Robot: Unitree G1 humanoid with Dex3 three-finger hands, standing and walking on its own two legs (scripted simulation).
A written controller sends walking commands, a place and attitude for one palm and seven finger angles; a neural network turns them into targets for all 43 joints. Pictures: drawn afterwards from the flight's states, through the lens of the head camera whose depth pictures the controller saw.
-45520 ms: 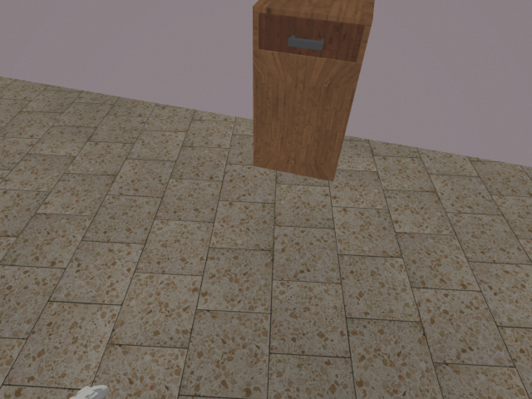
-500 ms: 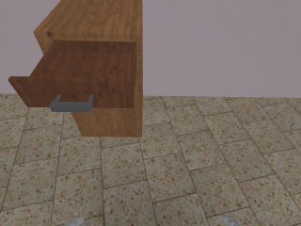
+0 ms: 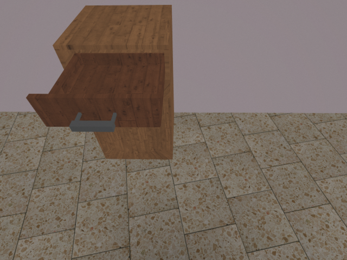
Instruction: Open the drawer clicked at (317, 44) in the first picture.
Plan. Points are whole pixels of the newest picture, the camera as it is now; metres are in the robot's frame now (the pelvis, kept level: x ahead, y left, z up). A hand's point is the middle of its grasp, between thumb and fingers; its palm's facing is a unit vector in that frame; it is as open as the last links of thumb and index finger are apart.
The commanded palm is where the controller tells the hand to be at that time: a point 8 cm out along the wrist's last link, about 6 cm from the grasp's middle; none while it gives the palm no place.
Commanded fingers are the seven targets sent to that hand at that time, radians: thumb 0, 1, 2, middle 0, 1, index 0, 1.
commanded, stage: let the arm hang, fingers relaxed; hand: left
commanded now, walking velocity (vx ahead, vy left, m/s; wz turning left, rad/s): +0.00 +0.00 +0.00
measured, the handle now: (94, 120) +0.53 +0.30 -0.03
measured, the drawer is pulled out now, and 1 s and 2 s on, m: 0.30 0.30 0.30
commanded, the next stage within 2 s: look to check the result in 0.34 s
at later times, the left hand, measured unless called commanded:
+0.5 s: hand out of the picture +0.03 +0.18 -0.17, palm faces -0.01 -0.97 -0.25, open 7.4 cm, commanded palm none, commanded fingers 0.00 0.90 0.90 -0.20 -0.30 -0.20 -0.30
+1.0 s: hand out of the picture +0.06 +0.19 -0.17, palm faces -0.01 -0.96 -0.28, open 7.4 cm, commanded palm none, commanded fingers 0.00 0.90 0.90 -0.20 -0.30 -0.20 -0.30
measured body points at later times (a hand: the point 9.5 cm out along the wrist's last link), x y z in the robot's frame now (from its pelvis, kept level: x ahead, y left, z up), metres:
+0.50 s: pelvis +0.01 -0.02 +0.00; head +0.02 -0.02 +0.45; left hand +0.03 +0.23 -0.15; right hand +0.01 -0.26 -0.16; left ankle +0.03 +0.10 -0.74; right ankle -0.01 -0.11 -0.74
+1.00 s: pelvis +0.01 -0.02 +0.00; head +0.03 -0.03 +0.45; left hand +0.06 +0.24 -0.14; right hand +0.05 -0.28 -0.15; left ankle +0.03 +0.10 -0.74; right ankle -0.01 -0.11 -0.74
